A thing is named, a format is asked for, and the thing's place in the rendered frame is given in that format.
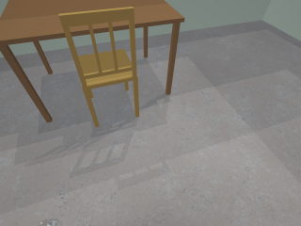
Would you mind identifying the chair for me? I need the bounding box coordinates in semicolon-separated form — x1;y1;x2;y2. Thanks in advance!
58;7;139;127

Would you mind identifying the table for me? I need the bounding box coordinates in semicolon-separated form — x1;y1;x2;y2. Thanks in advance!
0;0;185;123

